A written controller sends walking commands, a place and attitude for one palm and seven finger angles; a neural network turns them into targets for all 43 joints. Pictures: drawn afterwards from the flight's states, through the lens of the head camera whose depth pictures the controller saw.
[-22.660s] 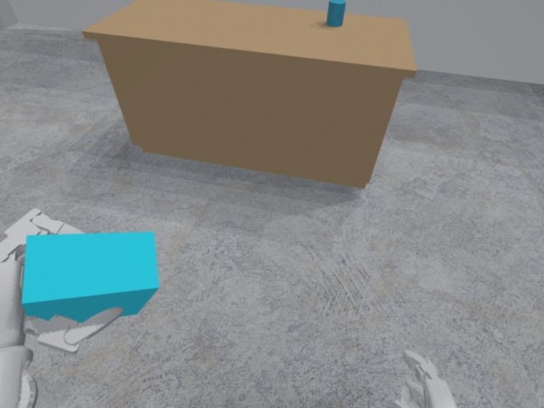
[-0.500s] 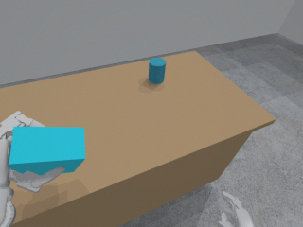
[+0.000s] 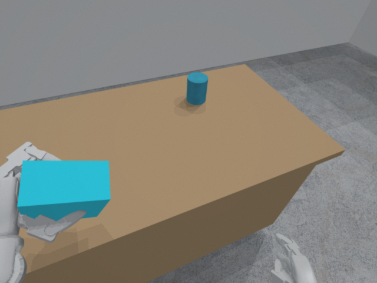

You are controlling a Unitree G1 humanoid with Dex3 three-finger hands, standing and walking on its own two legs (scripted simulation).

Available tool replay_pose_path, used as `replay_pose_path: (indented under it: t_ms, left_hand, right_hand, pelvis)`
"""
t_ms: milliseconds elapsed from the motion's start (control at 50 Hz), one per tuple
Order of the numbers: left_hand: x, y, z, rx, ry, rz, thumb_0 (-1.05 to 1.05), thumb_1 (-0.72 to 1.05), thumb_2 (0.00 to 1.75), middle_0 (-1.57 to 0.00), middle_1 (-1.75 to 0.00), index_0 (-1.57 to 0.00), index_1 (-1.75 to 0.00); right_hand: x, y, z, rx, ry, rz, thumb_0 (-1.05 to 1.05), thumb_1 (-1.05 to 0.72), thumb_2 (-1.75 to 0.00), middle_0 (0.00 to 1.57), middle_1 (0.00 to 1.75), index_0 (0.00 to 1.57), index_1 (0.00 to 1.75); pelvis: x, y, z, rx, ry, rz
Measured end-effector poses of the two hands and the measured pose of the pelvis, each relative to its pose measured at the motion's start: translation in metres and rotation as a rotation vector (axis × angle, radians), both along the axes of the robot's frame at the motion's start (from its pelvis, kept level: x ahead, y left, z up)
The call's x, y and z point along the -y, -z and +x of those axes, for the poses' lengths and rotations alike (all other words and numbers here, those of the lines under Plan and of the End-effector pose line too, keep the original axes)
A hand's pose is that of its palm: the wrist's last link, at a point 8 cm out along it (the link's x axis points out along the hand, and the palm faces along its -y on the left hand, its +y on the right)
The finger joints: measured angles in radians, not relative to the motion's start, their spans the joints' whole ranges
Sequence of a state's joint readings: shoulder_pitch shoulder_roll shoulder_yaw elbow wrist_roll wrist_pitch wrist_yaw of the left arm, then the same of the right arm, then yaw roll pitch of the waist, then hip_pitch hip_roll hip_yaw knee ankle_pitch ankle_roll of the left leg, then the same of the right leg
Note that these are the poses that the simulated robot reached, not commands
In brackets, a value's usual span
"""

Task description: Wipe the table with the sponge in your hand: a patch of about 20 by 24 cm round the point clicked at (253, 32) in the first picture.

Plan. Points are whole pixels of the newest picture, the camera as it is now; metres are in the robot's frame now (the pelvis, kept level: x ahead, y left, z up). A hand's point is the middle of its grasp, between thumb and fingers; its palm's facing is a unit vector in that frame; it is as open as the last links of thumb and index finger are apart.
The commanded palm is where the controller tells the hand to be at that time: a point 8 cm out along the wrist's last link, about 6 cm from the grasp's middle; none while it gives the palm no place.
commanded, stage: look again from close up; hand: left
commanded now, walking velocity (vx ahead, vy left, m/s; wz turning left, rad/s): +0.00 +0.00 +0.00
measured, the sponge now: (78, 192) +0.22 +0.21 +0.13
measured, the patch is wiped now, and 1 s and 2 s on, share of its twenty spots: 0.00 0.00 0.00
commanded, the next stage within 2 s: come to a stop and stand still in 0.02 s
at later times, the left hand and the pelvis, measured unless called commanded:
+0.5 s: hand (52, 180) +0.24 +0.26 +0.14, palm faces +0.31 -0.87 -0.38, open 10.4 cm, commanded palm +0.18 +0.30 +0.17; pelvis +0.02 +0.02 +0.00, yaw +0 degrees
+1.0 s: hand (37, 170) +0.25 +0.28 +0.16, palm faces +0.39 -0.86 -0.34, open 10.4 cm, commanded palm +0.19 +0.31 +0.17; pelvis +0.03 +0.03 +0.00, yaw +1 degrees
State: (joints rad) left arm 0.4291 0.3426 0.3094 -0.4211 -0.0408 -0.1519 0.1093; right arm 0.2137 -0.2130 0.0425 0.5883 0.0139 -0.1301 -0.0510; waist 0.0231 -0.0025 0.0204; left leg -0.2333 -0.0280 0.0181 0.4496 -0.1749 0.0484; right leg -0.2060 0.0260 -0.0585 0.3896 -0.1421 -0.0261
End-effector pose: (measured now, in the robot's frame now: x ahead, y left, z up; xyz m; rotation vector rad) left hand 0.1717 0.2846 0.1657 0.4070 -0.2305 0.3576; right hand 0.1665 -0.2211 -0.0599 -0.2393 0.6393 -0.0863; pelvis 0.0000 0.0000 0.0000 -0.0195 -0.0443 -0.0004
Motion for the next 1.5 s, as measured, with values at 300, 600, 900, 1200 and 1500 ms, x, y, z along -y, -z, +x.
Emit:
replay_pose_path:
  t_ms: [300, 600, 900, 1200, 1500]
  left_hand:
    - [-0.034, -0.030, 0.028, 0.140, -0.042, 0.101, -0.01, -0.52, 1.02, -0.68, -1.37, -0.71, -1.36]
    - [-0.035, -0.004, 0.039, 0.078, 0.035, 0.064, -0.01, -0.52, 1.02, -0.68, -1.37, -0.71, -1.36]
    - [-0.037, -0.003, 0.041, 0.065, 0.045, 0.033, -0.01, -0.52, 1.02, -0.68, -1.37, -0.71, -1.36]
    - [-0.031, -0.004, 0.029, 0.055, 0.019, 0.025, -0.01, -0.52, 1.02, -0.68, -1.37, -0.71, -1.35]
    - [-0.018, -0.006, 0.025, 0.040, 0.033, 0.045, -0.01, -0.52, 1.02, -0.68, -1.36, -0.71, -1.35]
  right_hand:
    - [-0.009, 0.005, 0.006, -0.020, -0.052, 0.022, 0.01, -0.90, -0.90, 0.20, 0.30, 0.20, 0.30]
    - [-0.024, 0.006, 0.019, -0.077, -0.032, -0.019, 0.01, -0.90, -0.90, 0.20, 0.30, 0.20, 0.30]
    - [-0.047, -0.012, 0.060, 0.027, -0.060, 0.003, 0.01, -0.90, -0.90, 0.20, 0.30, 0.20, 0.30]
    - [-0.031, 0.001, 0.024, -0.048, -0.018, -0.004, 0.01, -0.90, -0.90, 0.20, 0.30, 0.20, 0.30]
    - [-0.012, 0.002, 0.014, -0.043, 0.015, -0.009, 0.01, -0.90, -0.90, 0.20, 0.30, 0.20, 0.30]
  pelvis:
    - [-0.001, 0.001, 0.003, -0.025, 0.009, -0.004]
    - [-0.019, 0.001, 0.030, -0.038, -0.015, -0.005]
    - [-0.029, 0.000, 0.035, -0.038, -0.008, -0.009]
    - [-0.025, -0.001, 0.026, -0.029, -0.012, -0.011]
    - [-0.016, -0.002, 0.023, -0.030, -0.008, -0.009]
